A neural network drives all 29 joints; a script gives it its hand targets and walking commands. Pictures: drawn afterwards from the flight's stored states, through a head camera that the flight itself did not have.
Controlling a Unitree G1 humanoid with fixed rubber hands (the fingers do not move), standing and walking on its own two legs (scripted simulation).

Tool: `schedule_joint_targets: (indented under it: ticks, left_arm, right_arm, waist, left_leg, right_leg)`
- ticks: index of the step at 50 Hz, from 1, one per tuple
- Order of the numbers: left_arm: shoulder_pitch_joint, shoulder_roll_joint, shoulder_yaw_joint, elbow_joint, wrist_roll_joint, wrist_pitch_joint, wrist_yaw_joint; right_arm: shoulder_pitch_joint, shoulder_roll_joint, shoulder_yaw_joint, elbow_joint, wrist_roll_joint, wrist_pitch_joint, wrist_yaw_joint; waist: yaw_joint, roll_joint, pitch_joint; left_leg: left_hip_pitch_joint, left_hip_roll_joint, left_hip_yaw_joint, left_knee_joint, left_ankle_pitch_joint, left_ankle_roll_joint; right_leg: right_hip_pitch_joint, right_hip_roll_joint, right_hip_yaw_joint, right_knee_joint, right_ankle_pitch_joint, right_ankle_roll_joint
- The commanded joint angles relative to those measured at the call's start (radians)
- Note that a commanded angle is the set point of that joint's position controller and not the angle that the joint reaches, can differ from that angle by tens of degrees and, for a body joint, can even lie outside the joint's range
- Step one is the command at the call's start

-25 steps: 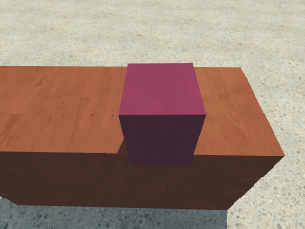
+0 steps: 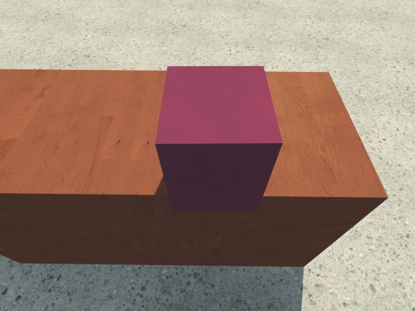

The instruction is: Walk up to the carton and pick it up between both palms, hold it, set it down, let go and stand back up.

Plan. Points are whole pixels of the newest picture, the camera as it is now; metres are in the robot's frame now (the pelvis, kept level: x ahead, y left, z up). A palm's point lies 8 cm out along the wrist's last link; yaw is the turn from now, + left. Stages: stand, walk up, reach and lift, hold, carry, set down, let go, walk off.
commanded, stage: reach and lift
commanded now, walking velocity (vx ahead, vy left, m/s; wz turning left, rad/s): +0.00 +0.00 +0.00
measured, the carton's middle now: (215, 143) +0.45 +0.00 +0.04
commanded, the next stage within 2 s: none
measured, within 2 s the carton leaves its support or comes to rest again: neither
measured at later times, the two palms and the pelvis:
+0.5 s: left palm out of the picture +0.14 +0.20 -0.10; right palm out of the picture +0.14 -0.21 -0.10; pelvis -0.01 -0.01 +0.01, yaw +0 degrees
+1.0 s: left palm out of the picture +0.14 +0.21 -0.06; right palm out of the picture +0.12 -0.19 -0.06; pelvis -0.01 +0.01 +0.02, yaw -1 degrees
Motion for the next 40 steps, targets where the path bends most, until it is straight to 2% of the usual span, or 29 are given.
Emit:
schedule_joint_targets:
  ticks: [1, 3, 4, 6, 7, 8, 9, 11, 12, 14, 16, 20, 22, 25, 28, 31, 33, 35, 36, 37, 40]
  left_arm:
    - [-0.555, 0.157, -0.027, -0.42, -0.119, 0.354, 0.074]
    - [-0.468, 0.138, -0.046, -0.359, -0.166, 0.457, 0.043]
    - [-0.41, 0.114, -0.046, -0.28, -0.165, 0.467, 0.01]
    - [-0.286, 0.067, -0.031, -0.154, -0.113, 0.441, -0.058]
    - [-0.241, 0.055, -0.021, -0.141, -0.073, 0.422, -0.09]
    - [-0.219, 0.04, -0.001, -0.163, -0.025, 0.404, -0.116]
    - [-0.208, 0.036, 0.03, -0.22, 0.031, 0.395, -0.131]
    - [-0.179, 0.067, 0.099, -0.402, 0.134, 0.386, -0.127]
    - [-0.182, 0.073, 0.127, -0.466, 0.164, 0.384, -0.116]
    - [-0.172, 0.08, 0.15, -0.522, 0.173, 0.374, -0.083]
    - [-0.189, 0.06, 0.125, -0.57, 0.141, 0.335, -0.055]
    - [-0.38, 0.03, 0.063, -0.625, 0.061, 0.264, -0.022]
    - [-0.468, 0.062, 0.056, -0.674, 0.025, 0.259, 0.002]
    - [-0.444, 0.074, 0.028, -0.654, -0.024, 0.279, 0.026]
    - [-0.349, 0.068, 0.003, -0.604, -0.055, 0.295, 0.012]
    - [-0.235, 0.052, 0.023, -0.568, -0.014, 0.295, -0.029]
    - [-0.177, 0.056, 0.046, -0.587, 0.016, 0.288, -0.054]
    - [-0.135, 0.065, 0.072, -0.633, 0.05, 0.271, -0.062]
    - [-0.106, 0.06, 0.086, -0.655, 0.069, 0.262, -0.06]
    - [-0.101, 0.06, 0.087, -0.674, 0.068, 0.252, -0.058]
    - [-0.1, 0.04, 0.077, -0.693, 0.057, 0.222, -0.048]
  right_arm:
    - [-0.498, -0.023, -0.025, -0.441, 0.036, 0.227, 0.039]
    - [-0.319, 0.021, 0.058, -0.368, 0.136, 0.352, 0.03]
    - [-0.212, 0.025, 0.091, -0.288, 0.176, 0.392, 0.019]
    - [-0.1, 0.014, 0.112, -0.182, 0.219, 0.409, -0.017]
    - [-0.071, -0.004, 0.116, -0.147, 0.232, 0.393, -0.041]
    - [-0.066, -0.04, 0.109, -0.134, 0.226, 0.358, -0.063]
    - [-0.081, -0.073, 0.111, -0.147, 0.217, 0.309, -0.086]
    - [-0.138, -0.13, 0.102, -0.197, 0.175, 0.189, -0.111]
    - [-0.188, -0.139, 0.098, -0.222, 0.156, 0.139, -0.112]
    - [-0.234, -0.162, 0.088, -0.294, 0.102, 0.083, -0.098]
    - [-0.249, -0.161, 0.078, -0.376, 0.041, 0.054, -0.074]
    - [-0.31, -0.096, 0.044, -0.511, -0.008, 0.056, -0.04]
    - [-0.326, -0.057, 0.028, -0.596, -0.006, 0.088, -0.027]
    - [-0.272, -0.021, 0.063, -0.625, 0.043, 0.153, -0.008]
    - [-0.162, -0.029, 0.102, -0.595, 0.097, 0.214, -0.011]
    - [-0.073, -0.051, 0.13, -0.557, 0.13, 0.217, -0.033]
    - [-0.053, -0.064, 0.143, -0.593, 0.135, 0.189, -0.054]
    - [-0.033, -0.076, 0.149, -0.612, 0.134, 0.15, -0.075]
    - [-0.026, -0.081, 0.153, -0.632, 0.128, 0.131, -0.08]
    - [-0.015, -0.081, 0.157, -0.646, 0.121, 0.114, -0.083]
    - [-0.022, -0.077, 0.153, -0.742, 0.09, 0.079, -0.089]
  waist:
    - [0.007, -0.027, -0.28]
    - [0.003, 0.107, -0.428]
    - [-0.017, 0.142, -0.482]
    - [-0.036, 0.146, -0.512]
    - [-0.038, 0.144, -0.514]
    - [-0.039, 0.14, -0.511]
    - [-0.021, 0.142, -0.498]
    - [0.028, 0.118, -0.429]
    - [0.053, 0.101, -0.379]
    - [0.068, 0.069, -0.294]
    - [0.049, 0.018, -0.257]
    - [0.005, -0.031, -0.181]
    - [0.007, -0.036, -0.212]
    - [0.016, -0.012, -0.294]
    - [0.003, 0.001, -0.377]
    - [0.013, 0.046, -0.349]
    - [0.023, 0.048, -0.319]
    - [0.04, 0.053, -0.263]
    - [0.059, 0.057, -0.23]
    - [0.058, 0.045, -0.204]
    - [0.061, 0.006, -0.117]
  left_leg:
    - [-0.25, -0.011, 0.086, 0.045, -0.111, 0.031]
    - [-0.294, 0.001, 0.061, 0.093, 0.101, -0.005]
    - [-0.289, -0.004, 0.046, 0.108, 0.177, -0.033]
    - [-0.195, -0.008, 0.009, 0.117, 0.448, -0.071]
    - [-0.123, -0.014, 0.002, 0.098, 0.534, -0.085]
    - [-0.038, -0.017, -0.009, 0.037, 0.558, -0.091]
    - [0.032, -0.016, -0.012, -0.018, 0.584, -0.092]
    - [0.168, -0.021, -0.008, -0.107, 0.647, -0.08]
    - [0.201, -0.022, -0.001, -0.144, 0.643, -0.069]
    - [0.211, -0.023, 0.009, -0.194, 0.606, -0.056]
    - [0.205, -0.022, 0.019, -0.224, 0.509, -0.043]
    - [0.079, -0.022, 0.045, -0.251, 0.152, -0.009]
    - [0.005, -0.024, 0.062, -0.239, 0.047, 0.015]
    - [-0.034, -0.011, 0.069, -0.214, 0.09, 0.022]
    - [0.014, -0.018, 0.057, -0.204, 0.251, 0.001]
    - [0.1, -0.029, 0.048, -0.241, 0.386, -0.027]
    - [0.168, -0.037, 0.048, -0.266, 0.439, -0.033]
    - [0.212, -0.038, 0.044, -0.296, 0.476, -0.037]
    - [0.222, -0.036, 0.048, -0.308, 0.454, -0.037]
    - [0.222, -0.034, 0.051, -0.32, 0.437, -0.031]
    - [0.175, -0.018, 0.061, -0.346, 0.276, -0.013]
  right_leg:
    - [-0.04, -0.053, -0.002, 0.078, -0.101, -0.002]
    - [0.007, -0.047, -0.006, 0.118, 0.121, -0.023]
    - [0.023, -0.033, -0.008, 0.121, 0.213, -0.034]
    - [0.047, 0.013, -0.019, 0.101, 0.481, -0.031]
    - [0.088, 0.034, -0.013, 0.057, 0.557, -0.026]
    - [0.118, 0.05, -0.011, -0.01, 0.545, -0.023]
    - [0.153, 0.064, -0.002, -0.072, 0.533, -0.024]
    - [0.149, 0.082, 0.011, -0.167, 0.496, -0.009]
    - [0.139, 0.083, 0.023, -0.206, 0.463, -0.003]
    - [0.127, 0.09, 0.023, -0.253, 0.356, 0.004]
    - [0.12, 0.085, 0.019, -0.283, 0.278, -0.003]
    - [0.105, 0.026, 0.02, -0.265, 0.121, 0.001]
    - [0.104, -0.008, 0.027, -0.233, 0.055, 0.005]
    - [0.121, -0.034, 0.031, -0.193, 0.111, 0.009]
    - [0.2, -0.023, 0.036, -0.195, 0.277, 0.023]
    - [0.265, -0.002, 0.044, -0.257, 0.393, 0.023]
    - [0.287, 0.01, 0.052, -0.3, 0.445, 0.025]
    - [0.285, 0.022, 0.051, -0.334, 0.437, 0.023]
    - [0.281, 0.025, 0.051, -0.349, 0.391, 0.02]
    - [0.268, 0.025, 0.053, -0.357, 0.362, 0.018]
    - [0.232, 0.02, 0.044, -0.363, 0.203, 0.013]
